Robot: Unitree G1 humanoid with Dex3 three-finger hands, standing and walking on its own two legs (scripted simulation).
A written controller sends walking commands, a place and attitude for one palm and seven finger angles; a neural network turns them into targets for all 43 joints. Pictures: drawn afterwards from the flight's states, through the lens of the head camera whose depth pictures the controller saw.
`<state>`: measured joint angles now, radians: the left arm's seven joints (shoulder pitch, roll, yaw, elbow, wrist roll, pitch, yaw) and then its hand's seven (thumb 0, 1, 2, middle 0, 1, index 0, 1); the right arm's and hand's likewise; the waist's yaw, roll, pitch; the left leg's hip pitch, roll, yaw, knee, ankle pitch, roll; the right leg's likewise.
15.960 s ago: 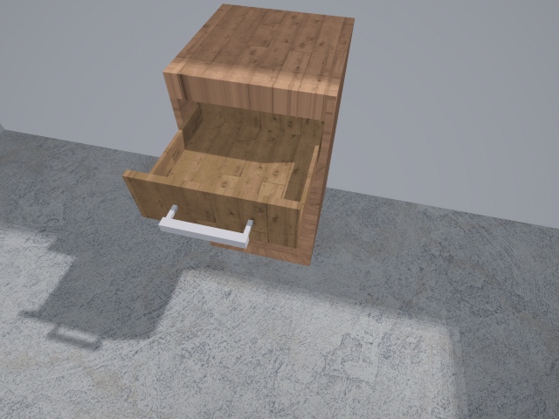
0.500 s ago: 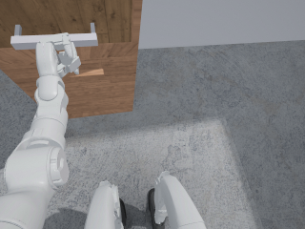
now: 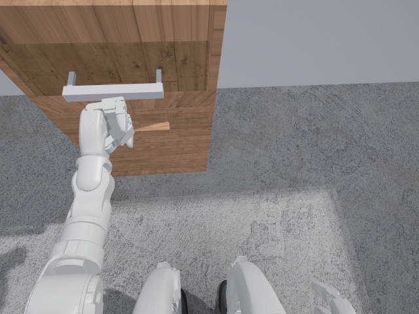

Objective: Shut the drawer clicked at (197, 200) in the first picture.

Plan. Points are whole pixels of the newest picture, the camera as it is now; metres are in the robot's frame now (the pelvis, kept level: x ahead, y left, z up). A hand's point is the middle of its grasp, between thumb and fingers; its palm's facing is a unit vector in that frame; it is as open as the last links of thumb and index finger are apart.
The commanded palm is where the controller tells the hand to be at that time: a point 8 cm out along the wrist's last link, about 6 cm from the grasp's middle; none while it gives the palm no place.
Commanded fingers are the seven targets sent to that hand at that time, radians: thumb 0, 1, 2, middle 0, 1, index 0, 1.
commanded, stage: draw the hand back to the body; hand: left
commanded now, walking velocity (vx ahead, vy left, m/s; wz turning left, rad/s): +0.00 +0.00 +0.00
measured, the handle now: (115, 84) +0.57 +0.18 +0.00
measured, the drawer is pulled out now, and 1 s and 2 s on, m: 0.00 0.00 0.00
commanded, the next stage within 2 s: step back with the hand held close in 1.24 s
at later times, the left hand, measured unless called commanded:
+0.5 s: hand (58, 191) +0.30 +0.18 +0.13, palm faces +0.09 -0.97 -0.22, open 3.2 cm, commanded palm +0.27 +0.24 +0.16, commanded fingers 0.00 0.90 0.90 -1.40 -1.60 -1.40 -1.60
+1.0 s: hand out of the picture +0.21 +0.24 +0.26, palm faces +0.39 -0.84 -0.38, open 3.2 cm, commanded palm +0.16 +0.28 +0.28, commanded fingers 0.00 0.90 0.90 -1.40 -1.60 -1.40 -1.60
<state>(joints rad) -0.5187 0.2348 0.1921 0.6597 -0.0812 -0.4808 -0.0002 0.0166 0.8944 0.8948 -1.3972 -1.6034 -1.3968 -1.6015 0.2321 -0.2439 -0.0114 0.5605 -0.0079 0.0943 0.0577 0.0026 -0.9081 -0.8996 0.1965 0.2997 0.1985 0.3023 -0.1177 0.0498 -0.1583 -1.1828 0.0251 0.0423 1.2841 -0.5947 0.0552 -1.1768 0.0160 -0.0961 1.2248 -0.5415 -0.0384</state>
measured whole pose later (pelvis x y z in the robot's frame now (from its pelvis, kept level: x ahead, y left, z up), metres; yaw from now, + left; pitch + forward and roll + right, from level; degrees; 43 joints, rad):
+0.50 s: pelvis +0.02 -0.01 +0.08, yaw +2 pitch +9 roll -1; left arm 0.12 0.28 0.06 0.11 -0.10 -0.15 0.01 0.01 0.89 0.89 -1.40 -1.60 -1.40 -1.60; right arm 0.22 -0.25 0.02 0.48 0.06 0.05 -0.06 0.01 -0.91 -0.90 0.20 0.30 0.20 0.30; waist -0.03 0.04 -0.11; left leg -0.54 -0.01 0.04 0.81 -0.44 0.04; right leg -0.54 0.01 -0.08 0.78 -0.41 -0.04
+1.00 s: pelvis +0.03 +0.00 +0.12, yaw +3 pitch -3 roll -1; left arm 0.49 0.34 0.23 -0.41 -0.08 -0.04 0.11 0.01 0.89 0.89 -1.40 -1.60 -1.40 -1.60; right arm 0.21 -0.23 0.05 0.57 0.02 -0.08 -0.06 0.01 -0.90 -0.90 0.20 0.30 0.20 0.30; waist 0.05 0.08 -0.02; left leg -0.11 -0.03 0.03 0.46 -0.31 0.05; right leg -0.11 0.01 -0.08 0.44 -0.28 -0.02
